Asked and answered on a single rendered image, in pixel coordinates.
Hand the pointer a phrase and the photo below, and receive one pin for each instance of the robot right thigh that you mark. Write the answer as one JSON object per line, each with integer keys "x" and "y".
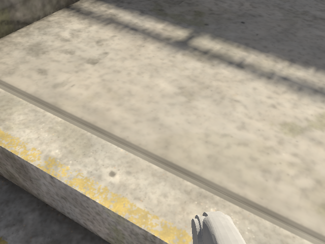
{"x": 215, "y": 228}

